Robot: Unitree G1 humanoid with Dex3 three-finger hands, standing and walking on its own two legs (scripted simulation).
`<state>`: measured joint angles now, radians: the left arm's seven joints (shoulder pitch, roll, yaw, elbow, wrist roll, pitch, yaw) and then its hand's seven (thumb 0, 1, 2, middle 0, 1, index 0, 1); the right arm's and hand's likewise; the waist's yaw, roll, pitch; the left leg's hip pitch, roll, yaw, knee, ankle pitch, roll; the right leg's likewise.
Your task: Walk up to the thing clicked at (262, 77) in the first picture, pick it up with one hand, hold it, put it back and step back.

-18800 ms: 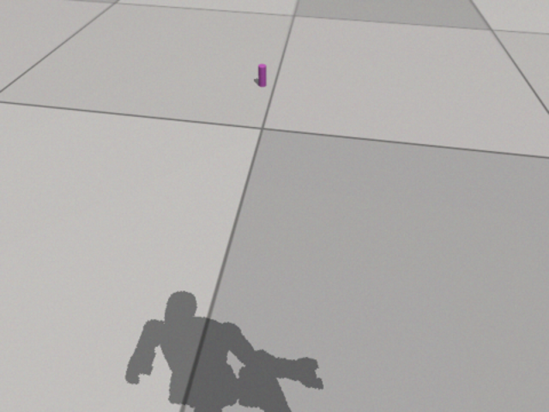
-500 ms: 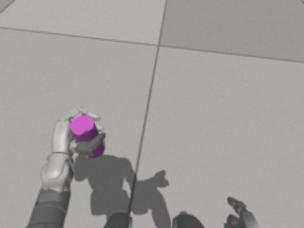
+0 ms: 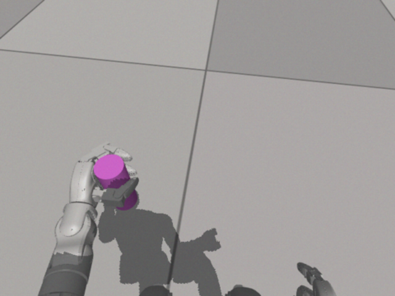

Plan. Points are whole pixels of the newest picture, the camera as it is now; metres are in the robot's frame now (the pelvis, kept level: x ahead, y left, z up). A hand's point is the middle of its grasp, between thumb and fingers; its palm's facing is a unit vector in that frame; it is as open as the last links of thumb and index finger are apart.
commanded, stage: hold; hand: left
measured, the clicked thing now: (118, 184) +0.33 +0.18 +0.01
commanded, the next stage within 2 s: none
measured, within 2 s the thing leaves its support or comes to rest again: neither
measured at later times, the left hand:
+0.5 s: hand (117, 178) +0.32 +0.17 +0.06, palm faces +0.02 -1.00 -0.01, open 7.5 cm
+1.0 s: hand (117, 177) +0.32 +0.17 +0.06, palm faces +0.02 -1.00 +0.00, open 7.5 cm
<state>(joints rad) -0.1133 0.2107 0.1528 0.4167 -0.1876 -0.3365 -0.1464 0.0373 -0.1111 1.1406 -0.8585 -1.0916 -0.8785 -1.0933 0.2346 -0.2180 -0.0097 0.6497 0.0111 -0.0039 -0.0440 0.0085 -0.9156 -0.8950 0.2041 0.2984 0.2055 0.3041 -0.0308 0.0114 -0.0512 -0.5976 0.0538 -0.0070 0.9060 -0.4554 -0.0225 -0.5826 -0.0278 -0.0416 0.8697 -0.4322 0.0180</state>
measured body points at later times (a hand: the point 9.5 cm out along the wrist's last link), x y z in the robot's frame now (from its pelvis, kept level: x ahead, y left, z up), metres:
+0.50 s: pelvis -0.01 +0.00 +0.01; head +0.03 +0.00 +0.46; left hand +0.31 +0.22 +0.06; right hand +0.13 -0.25 -0.10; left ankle +0.00 +0.13 -0.69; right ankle +0.00 -0.13 -0.69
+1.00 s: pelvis +0.00 +0.00 +0.01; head +0.04 +0.01 +0.46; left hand +0.31 +0.22 +0.06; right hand +0.13 -0.25 -0.10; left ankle +0.00 +0.13 -0.69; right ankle +0.00 -0.13 -0.69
